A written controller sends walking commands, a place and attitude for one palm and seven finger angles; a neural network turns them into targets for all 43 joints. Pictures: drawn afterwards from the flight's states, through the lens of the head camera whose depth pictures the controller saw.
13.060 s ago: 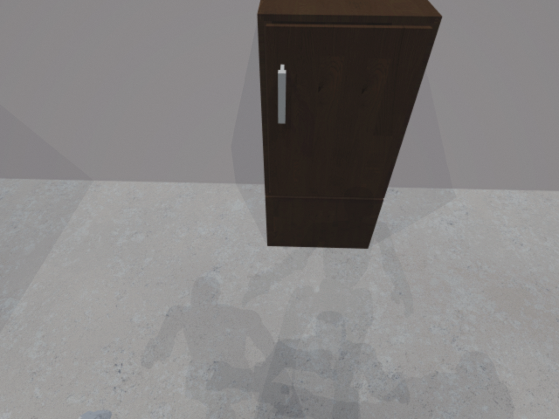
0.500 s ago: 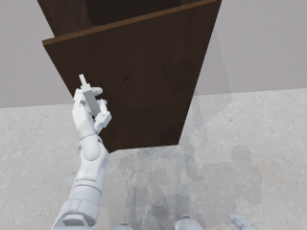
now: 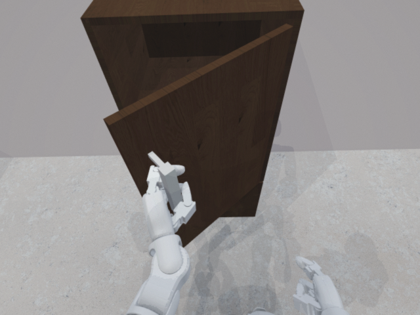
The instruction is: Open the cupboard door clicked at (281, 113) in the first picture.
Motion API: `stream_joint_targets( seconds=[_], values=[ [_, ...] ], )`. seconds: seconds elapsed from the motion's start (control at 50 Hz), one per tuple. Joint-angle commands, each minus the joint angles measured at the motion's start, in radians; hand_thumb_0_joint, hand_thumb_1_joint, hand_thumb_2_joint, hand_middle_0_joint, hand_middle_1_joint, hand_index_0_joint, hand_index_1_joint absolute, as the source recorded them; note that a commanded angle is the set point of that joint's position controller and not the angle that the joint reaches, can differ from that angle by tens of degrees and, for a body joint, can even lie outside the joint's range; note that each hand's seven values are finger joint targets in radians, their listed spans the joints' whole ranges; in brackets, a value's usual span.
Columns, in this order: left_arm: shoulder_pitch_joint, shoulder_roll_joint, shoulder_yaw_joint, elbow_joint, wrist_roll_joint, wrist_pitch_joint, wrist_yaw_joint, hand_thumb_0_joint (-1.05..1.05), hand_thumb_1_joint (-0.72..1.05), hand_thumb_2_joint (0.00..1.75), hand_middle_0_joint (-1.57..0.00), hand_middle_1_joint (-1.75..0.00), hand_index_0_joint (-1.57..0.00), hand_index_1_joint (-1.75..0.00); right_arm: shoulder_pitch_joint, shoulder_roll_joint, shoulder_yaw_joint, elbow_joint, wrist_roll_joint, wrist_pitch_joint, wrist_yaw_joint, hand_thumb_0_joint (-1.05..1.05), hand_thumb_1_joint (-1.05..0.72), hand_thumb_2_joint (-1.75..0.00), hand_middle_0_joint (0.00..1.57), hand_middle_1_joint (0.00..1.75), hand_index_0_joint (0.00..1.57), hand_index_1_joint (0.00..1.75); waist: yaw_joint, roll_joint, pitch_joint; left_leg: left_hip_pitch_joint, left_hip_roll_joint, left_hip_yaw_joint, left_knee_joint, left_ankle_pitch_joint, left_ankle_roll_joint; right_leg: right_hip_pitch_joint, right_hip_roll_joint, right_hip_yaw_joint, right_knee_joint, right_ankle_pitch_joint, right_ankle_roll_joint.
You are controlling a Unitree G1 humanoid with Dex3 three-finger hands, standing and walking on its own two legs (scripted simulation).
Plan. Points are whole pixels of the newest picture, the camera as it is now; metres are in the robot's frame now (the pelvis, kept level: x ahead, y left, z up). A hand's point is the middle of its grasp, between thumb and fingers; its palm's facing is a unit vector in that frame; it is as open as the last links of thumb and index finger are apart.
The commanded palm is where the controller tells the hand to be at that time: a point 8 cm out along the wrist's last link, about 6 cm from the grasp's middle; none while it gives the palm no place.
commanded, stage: open thumb and fingers to let go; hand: left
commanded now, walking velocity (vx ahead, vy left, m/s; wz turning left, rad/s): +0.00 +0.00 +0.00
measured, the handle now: (166, 184) +0.35 +0.10 +0.06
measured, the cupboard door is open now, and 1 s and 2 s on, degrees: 42 39 40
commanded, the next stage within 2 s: slide the hand sideways off the handle in 0.78 s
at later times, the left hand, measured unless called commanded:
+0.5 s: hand (180, 201) +0.31 +0.07 +0.05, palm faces +0.42 -0.91 -0.02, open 12.8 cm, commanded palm +0.26 +0.12 +0.05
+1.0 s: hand (177, 212) +0.29 +0.08 +0.05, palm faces +0.10 -0.99 -0.08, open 15.8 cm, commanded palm +0.26 +0.12 +0.05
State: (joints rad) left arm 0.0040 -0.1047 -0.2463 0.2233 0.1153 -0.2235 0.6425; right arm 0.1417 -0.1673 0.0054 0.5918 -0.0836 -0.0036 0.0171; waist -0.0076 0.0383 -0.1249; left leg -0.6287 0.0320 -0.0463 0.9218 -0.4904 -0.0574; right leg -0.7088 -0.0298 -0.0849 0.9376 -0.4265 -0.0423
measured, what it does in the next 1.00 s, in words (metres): stands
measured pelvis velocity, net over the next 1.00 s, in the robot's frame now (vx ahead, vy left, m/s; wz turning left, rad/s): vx -0.02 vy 0.02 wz -0.01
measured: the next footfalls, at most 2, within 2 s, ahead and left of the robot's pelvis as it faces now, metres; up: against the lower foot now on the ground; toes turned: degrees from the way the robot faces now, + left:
none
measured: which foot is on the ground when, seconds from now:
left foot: down 0.00-1.00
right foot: down 0.00-1.00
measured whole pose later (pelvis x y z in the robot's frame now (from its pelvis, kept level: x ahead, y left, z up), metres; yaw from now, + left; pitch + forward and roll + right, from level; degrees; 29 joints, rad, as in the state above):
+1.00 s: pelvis -0.02 +0.02 -0.01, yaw +0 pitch +11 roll +1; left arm -0.05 -0.03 -0.18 0.28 0.09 -0.32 0.34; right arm 0.19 -0.18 0.01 0.58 -0.07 -0.02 -0.01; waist 0.00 0.02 -0.11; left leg -0.69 0.01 -0.03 0.98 -0.48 -0.03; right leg -0.76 -0.05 -0.06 0.98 -0.40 -0.02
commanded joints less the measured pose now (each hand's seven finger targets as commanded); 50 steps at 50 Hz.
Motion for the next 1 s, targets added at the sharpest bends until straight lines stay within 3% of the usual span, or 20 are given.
stream_joint_targets(
  seconds=[0.0, 0.02, 0.04, 0.12, 0.18, 0.22, 0.28, 0.32, 0.34, 0.38, 0.5, 0.6, 0.74, 0.8, 0.86, 0.88, 0.9, 0.92, 0.94, 0.98],
  values=[
    [-0.301, -0.084, 0.095, -0.162, 0.015, -0.055, 0.042, 0.0, 0.69, 0.81, -0.38, -1.33, -0.38, -1.33, -0.079, -0.077, -0.029, -0.115, -0.008, -0.049, -0.024, 0.0, -0.9, -0.9, 0.2, 0.3, 0.2, 0.3, 0.002, -0.153, -0.243, -0.03, -0.067, 0.053, -0.068, 0.194, 0.052, 0.251, -0.015, 0.09, -0.198, 0.194, 0.028],
    [-0.293, -0.073, 0.099, -0.163, 0.014, -0.058, 0.037, 0.0, 0.62, 0.78, -0.38, -1.32, -0.38, -1.32, -0.079, -0.081, -0.033, -0.12, -0.008, -0.05, -0.027, 0.0, -0.9, -0.9, 0.2, 0.3, 0.2, 0.3, 0.004, -0.175, -0.257, -0.037, -0.067, 0.051, -0.068, 0.198, 0.053, 0.27, -0.018, 0.099, -0.203, 0.208, 0.029],
    [-0.302, -0.087, 0.088, -0.165, 0.013, -0.061, 0.03, 0.0, 0.55, 0.75, -0.38, -1.31, -0.38, -1.31, -0.073, -0.079, -0.034, -0.115, -0.009, -0.05, -0.028, 0.0, -0.9, -0.9, 0.2, 0.3, 0.2, 0.3, -0.001, -0.156, -0.276, -0.035, -0.067, 0.054, -0.064, 0.206, 0.052, 0.281, -0.022, 0.107, -0.195, 0.245, 0.033],
    [-0.284, -0.055, 0.113, -0.155, 0.002, -0.083, 0.003, 0.0, 0.27, 0.63, -0.35, -1.28, -0.35, -1.28, -0.053, -0.085, -0.04, -0.116, -0.007, -0.05, -0.032, 0.0, -0.9, -0.9, 0.2, 0.3, 0.2, 0.3, -0.004, -0.182, -0.277, -0.058, -0.065, 0.05, -0.062, 0.203, 0.051, 0.313, -0.035, 0.128, -0.202, 0.289, 0.043],
    [-0.297, -0.057, 0.108, -0.165, 0.007, -0.104, -0.004, 0.0, 0.06, 0.54, -0.34, -1.26, -0.34, -1.26, -0.044, -0.085, -0.043, -0.117, -0.008, -0.051, -0.033, 0.0, -0.9, -0.9, 0.2, 0.3, 0.2, 0.3, -0.005, -0.149, -0.284, -0.057, -0.064, 0.053, -0.064, 0.195, 0.052, 0.304, -0.036, 0.131, -0.197, 0.262, 0.041],
    [-0.276, -0.046, 0.112, -0.152, 0.011, -0.111, -0.009, 0.0, -0.08, 0.48, -0.33, -1.24, -0.33, -1.24, -0.04, -0.089, -0.046, -0.119, -0.007, -0.053, -0.033, 0.0, -0.9, -0.9, 0.2, 0.3, 0.2, 0.3, -0.007, -0.172, -0.275, -0.066, -0.061, 0.049, -0.063, 0.193, 0.053, 0.302, -0.036, 0.133, -0.201, 0.262, 0.041],
    [-0.283, -0.063, 0.093, -0.159, 0.009, -0.124, -0.016, 0.0, -0.29, 0.39, -0.32, -1.22, -0.32, -1.22, -0.038, -0.091, -0.049, -0.12, -0.007, -0.059, -0.032, 0.0, -0.9, -0.9, 0.2, 0.3, 0.2, 0.3, -0.01, -0.151, -0.268, -0.062, -0.062, 0.054, -0.062, 0.182, 0.056, 0.282, -0.034, 0.129, -0.2, 0.228, 0.038],
    [-0.286, -0.04, 0.108, -0.148, 0.007, -0.129, -0.018, 0.0, -0.43, 0.33, -0.3, -1.21, -0.3, -1.21, -0.039, -0.096, -0.051, -0.118, -0.006, -0.062, -0.035, 0.0, -0.9, -0.9, 0.2, 0.3, 0.2, 0.3, -0.011, -0.183, -0.257, -0.077, -0.061, 0.05, -0.062, 0.164, 0.057, 0.279, -0.035, 0.138, -0.212, 0.19, 0.039],
    [-0.294, -0.036, 0.111, -0.154, 0.005, -0.134, -0.019, 0.0, -0.5, 0.3, -0.3, -1.2, -0.3, -1.2, -0.042, -0.096, -0.051, -0.118, -0.004, -0.062, -0.036, 0.0, -0.9, -0.9, 0.2, 0.3, 0.2, 0.3, -0.01, -0.169, -0.257, -0.074, -0.061, 0.053, -0.063, 0.161, 0.058, 0.272, -0.035, 0.138, -0.214, 0.169, 0.037],
    [-0.326, -0.04, 0.107, -0.154, 0.008, -0.139, -0.018, 0.0, -0.5, 0.3, -0.3, -1.2, -0.3, -1.2, -0.036, -0.096, -0.052, -0.115, -0.004, -0.065, -0.038, 0.0, -0.9, -0.9, 0.2, 0.3, 0.2, 0.3, -0.014, -0.153, -0.258, -0.07, -0.062, 0.055, -0.062, 0.159, 0.058, 0.26, -0.032, 0.133, -0.209, 0.148, 0.033],
    [-0.286, -0.049, 0.111, -0.129, 0.005, -0.139, -0.01, 0.0, -0.5, 0.3, -0.25, -0.9, -0.25, -0.9, -0.028, -0.097, -0.051, -0.119, -0.005, -0.07, -0.034, 0.0, -0.9, -0.9, 0.2, 0.3, 0.2, 0.3, -0.002, -0.154, -0.263, -0.067, -0.062, 0.058, -0.069, 0.168, 0.059, 0.258, -0.021, 0.108, -0.194, 0.155, 0.028],
    [-0.329, -0.055, 0.109, -0.127, 0.011, -0.132, 0.011, 0.0, -0.5, 0.3, -0.21, -0.65, -0.21, -0.65, -0.036, -0.097, -0.049, -0.119, -0.007, -0.07, -0.034, 0.0, -0.9, -0.9, 0.2, 0.3, 0.2, 0.3, -0.005, -0.148, -0.261, -0.053, -0.059, 0.056, -0.077, 0.16, 0.059, 0.228, -0.01, 0.081, -0.182, 0.123, 0.022],
    [-0.329, -0.082, 0.098, -0.117, 0.013, -0.105, 0.031, 0.0, -0.5, 0.3, -0.15, -0.3, -0.15, -0.3, -0.047, -0.093, -0.041, -0.127, -0.009, -0.063, -0.027, 0.0, -0.9, -0.9, 0.2, 0.3, 0.2, 0.3, 0.009, -0.097, -0.267, -0.037, -0.057, 0.055, -0.088, 0.187, 0.054, 0.212, 0.003, 0.049, -0.152, 0.156, 0.011],
    [-0.323, -0.084, 0.111, -0.112, 0.004, -0.094, 0.038, 0.0, -0.5, 0.3, -0.15, -0.3, -0.15, -0.3, -0.051, -0.093, -0.04, -0.129, -0.009, -0.059, -0.025, 0.0, -0.9, -0.9, 0.2, 0.3, 0.2, 0.3, 0.014, -0.135, -0.273, -0.039, -0.057, 0.054, -0.09, 0.19, 0.052, 0.222, 0.007, 0.046, -0.152, 0.156, 0.012],
    [-0.366, -0.097, 0.096, -0.119, 0.002, -0.086, 0.04, 0.0, -0.5, 0.3, -0.15, -0.3, -0.15, -0.3, -0.061, -0.094, -0.034, -0.127, -0.006, -0.054, -0.023, 0.0, -0.9, -0.9, 0.2, 0.3, 0.2, 0.3, 0.007, -0.103, -0.244, -0.039, -0.055, 0.048, -0.094, 0.178, 0.051, 0.191, 0.008, 0.037, -0.146, 0.131, 0.009],
    [-0.315, -0.013, -0.121, -0.122, 0.12, -0.126, -0.18, 0.0, -0.5, 0.3, -0.15, -0.3, -0.15, -0.3, 0.031, -0.129, -0.038, -0.094, -0.006, -0.051, -0.027, 0.0, -0.9, -0.9, 0.2, 0.3, 0.2, 0.3, -0.083, -0.182, -0.189, -0.009, -0.048, 0.052, -0.069, 0.188, 0.072, 0.152, 0.005, 0.059, -0.133, 0.224, 0.012],
    [-0.358, 0.072, -0.035, -0.171, 0.08, -0.175, -0.298, 0.0, -0.5, 0.3, -0.15, -0.3, -0.15, -0.3, 0.03, -0.129, -0.043, -0.13, 0.006, -0.057, -0.033, 0.0, -0.9, -0.9, 0.2, 0.3, 0.2, 0.3, -0.052, -0.139, -0.241, -0.029, -0.052, 0.052, -0.06, 0.198, 0.077, 0.184, -0.004, 0.064, -0.115, 0.262, 0.008],
    [-0.381, 0.094, -0.041, -0.218, 0.055, -0.206, -0.391, 0.0, -0.5, 0.3, -0.15, -0.3, -0.15, -0.3, 0.029, -0.135, -0.042, -0.142, 0.009, -0.059, -0.039, 0.0, -0.9, -0.9, 0.2, 0.3, 0.2, 0.3, -0.05, -0.088, -0.293, -0.007, -0.053, 0.055, -0.052, 0.215, 0.079, 0.209, -0.008, 0.075, -0.095, 0.295, 0.005],
    [-0.373, 0.108, -0.041, -0.252, 0.022, -0.227, -0.478, 0.0, -0.5, 0.3, -0.15, -0.3, -0.15, -0.3, 0.032, -0.134, -0.043, -0.156, 0.021, -0.07, -0.042, 0.0, -0.9, -0.9, 0.2, 0.3, 0.2, 0.3, -0.041, -0.062, -0.312, 0.006, -0.054, 0.055, -0.053, 0.215, 0.078, 0.215, -0.008, 0.075, -0.089, 0.297, 0.005],
    [-0.314, 0.065, -0.038, -0.234, -0.085, -0.222, -0.587, 0.0, -0.5, 0.3, -0.15, -0.3, -0.15, -0.3, 0.03, -0.13, -0.033, -0.186, 0.049, -0.09, -0.046, 0.0, -0.9, -0.9, 0.2, 0.3, 0.2, 0.3, -0.036, -0.036, -0.26, 0.006, -0.054, 0.05, -0.068, 0.182, 0.073, 0.199, -0.001, 0.063, -0.104, 0.246, 0.006]
  ],
)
